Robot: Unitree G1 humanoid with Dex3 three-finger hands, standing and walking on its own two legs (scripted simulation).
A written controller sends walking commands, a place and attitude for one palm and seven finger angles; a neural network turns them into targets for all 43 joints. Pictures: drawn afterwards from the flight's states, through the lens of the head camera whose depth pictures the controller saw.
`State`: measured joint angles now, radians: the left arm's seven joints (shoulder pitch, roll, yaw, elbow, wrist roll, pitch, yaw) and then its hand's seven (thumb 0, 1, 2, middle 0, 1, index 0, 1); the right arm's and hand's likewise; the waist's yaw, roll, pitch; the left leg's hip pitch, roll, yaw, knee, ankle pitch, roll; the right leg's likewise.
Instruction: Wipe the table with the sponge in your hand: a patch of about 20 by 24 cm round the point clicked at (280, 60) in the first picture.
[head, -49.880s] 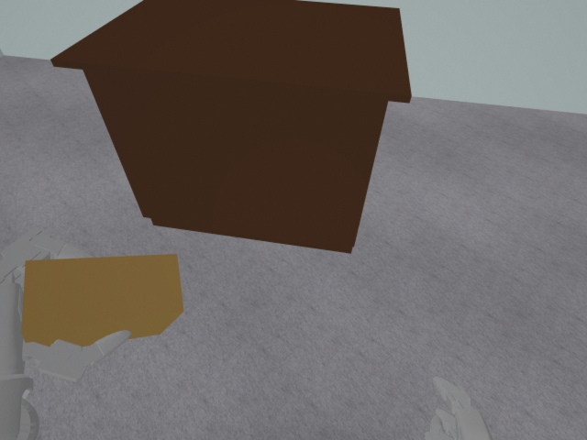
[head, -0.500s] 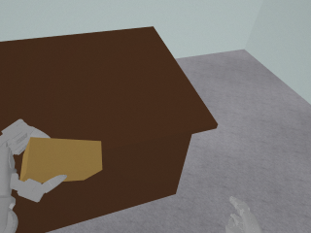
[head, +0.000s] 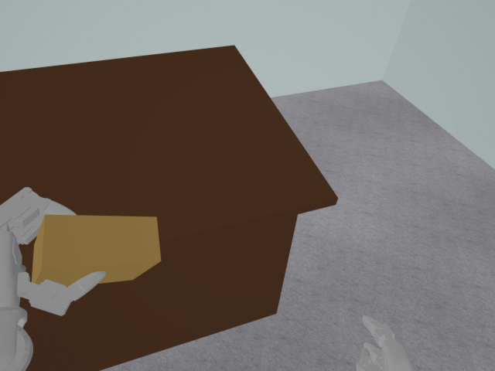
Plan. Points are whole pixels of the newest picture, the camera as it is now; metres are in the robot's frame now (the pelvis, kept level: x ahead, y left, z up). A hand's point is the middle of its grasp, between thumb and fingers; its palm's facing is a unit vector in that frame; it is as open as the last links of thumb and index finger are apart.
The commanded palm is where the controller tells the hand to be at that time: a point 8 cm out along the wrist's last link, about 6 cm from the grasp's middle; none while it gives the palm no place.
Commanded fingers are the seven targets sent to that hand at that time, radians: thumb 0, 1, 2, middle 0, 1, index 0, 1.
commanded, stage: shuffle to correct the standing spot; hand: left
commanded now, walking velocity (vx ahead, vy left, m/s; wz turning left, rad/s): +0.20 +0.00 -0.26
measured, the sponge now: (113, 251) +0.24 +0.21 +0.12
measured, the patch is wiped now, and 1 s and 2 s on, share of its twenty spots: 1.00 1.00 1.00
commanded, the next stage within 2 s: come to a stop and stand still in 0.18 s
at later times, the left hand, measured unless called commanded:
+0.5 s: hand (150, 165) +0.36 +0.18 +0.17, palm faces +0.28 -0.80 -0.53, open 10.1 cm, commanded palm +0.29 +0.23 +0.18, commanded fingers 0.00 0.10 1.30 -1.20 -1.60 -1.20 -1.60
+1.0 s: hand (143, 151) +0.39 +0.21 +0.17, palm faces +0.33 -0.87 -0.37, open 10.1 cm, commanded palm +0.34 +0.24 +0.18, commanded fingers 0.00 0.10 1.30 -1.20 -1.60 -1.20 -1.60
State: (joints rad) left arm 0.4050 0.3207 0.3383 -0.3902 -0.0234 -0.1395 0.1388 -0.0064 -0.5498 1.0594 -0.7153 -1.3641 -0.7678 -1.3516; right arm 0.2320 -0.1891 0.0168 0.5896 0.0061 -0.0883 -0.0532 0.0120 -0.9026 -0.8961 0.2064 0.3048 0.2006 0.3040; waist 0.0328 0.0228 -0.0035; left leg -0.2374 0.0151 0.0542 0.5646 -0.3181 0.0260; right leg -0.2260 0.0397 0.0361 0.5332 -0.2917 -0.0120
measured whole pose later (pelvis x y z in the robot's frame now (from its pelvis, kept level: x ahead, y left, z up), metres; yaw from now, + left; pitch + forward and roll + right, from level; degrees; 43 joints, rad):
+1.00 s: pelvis +0.14 -0.01 +0.01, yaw -7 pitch +0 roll -1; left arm 0.42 0.34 0.34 -0.50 -0.03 -0.13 0.15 -0.01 -0.55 1.06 -0.72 -1.36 -0.77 -1.35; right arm 0.15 -0.18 0.03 0.55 0.00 -0.11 -0.06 0.01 -0.90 -0.90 0.20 0.30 0.20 0.30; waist 0.04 -0.01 0.05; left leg -0.26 0.03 0.04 0.50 -0.24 0.00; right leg -0.24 0.00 -0.05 0.46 -0.22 0.00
